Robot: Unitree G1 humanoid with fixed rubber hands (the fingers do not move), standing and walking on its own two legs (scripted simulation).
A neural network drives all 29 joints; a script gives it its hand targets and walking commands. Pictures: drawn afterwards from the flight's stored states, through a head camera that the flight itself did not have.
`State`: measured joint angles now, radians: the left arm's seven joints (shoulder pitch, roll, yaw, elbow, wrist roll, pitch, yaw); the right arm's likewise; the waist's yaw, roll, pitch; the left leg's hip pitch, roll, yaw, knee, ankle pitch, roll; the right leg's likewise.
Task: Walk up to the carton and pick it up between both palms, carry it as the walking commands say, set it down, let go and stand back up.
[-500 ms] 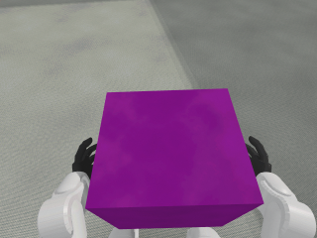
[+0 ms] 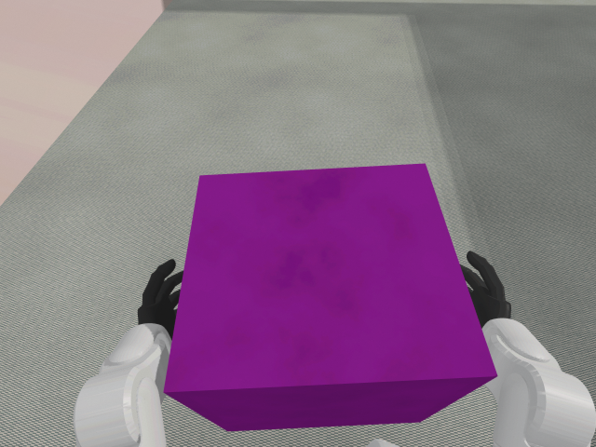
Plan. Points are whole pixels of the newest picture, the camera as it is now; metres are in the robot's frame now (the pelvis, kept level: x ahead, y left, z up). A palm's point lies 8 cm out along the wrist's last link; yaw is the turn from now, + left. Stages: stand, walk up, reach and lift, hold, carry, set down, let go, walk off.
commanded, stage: carry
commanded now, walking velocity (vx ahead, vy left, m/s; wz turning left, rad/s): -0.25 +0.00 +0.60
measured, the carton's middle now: (318, 308) +0.29 -0.02 +0.04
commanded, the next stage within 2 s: none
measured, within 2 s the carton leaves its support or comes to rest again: neither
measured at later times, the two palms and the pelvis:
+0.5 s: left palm out of the picture +0.03 +0.18 +0.08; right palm out of the picture +0.11 -0.17 +0.07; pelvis -0.16 -0.04 +0.00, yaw +15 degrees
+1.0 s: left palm out of the picture -0.22 +0.17 +0.09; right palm out of the picture -0.03 -0.14 +0.08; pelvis -0.33 -0.10 +0.01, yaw +30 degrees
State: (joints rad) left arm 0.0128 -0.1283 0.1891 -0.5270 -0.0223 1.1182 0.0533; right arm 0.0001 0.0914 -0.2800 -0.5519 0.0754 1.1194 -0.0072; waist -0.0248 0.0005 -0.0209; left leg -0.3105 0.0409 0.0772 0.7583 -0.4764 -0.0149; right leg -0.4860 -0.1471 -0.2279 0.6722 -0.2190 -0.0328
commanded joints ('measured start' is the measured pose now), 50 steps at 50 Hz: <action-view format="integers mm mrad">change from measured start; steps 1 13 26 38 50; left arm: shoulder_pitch -372 -495 -297 -468 -356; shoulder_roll -620 -681 -686 -749 -701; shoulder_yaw -766 -881 -760 -892 -812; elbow -138 -272 -175 -257 -153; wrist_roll -176 -280 -198 -278 -226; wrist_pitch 7 -23 -28 -28 -24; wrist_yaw -93 -108 -102 -111 -107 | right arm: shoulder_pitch -361 -302 -465 -333 -405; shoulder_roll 676 687 723 715 708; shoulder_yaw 866 823 974 841 921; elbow -77 -130 -256 -181 -238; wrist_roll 177 138 252 160 189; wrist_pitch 32 -13 7 -25 -7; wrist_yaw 78 63 79 89 69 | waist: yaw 31 15 34 27 31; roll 257 268 -299 200 -316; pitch -282 -369 -330 -338 -289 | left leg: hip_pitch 214 148 -158 133 -349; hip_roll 351 208 7 188 -12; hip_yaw -540 -349 -10 -291 -86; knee -392 -204 101 -321 394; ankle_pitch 703 953 -42 686 -186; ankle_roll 128 136 -14 145 -53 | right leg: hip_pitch -96 106 314 -154 335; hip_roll -53 166 -207 98 -427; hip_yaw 106 153 220 203 527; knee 221 -63 -174 519 -345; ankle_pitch -175 -220 559 -180 445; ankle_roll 112 48 -124 75 -268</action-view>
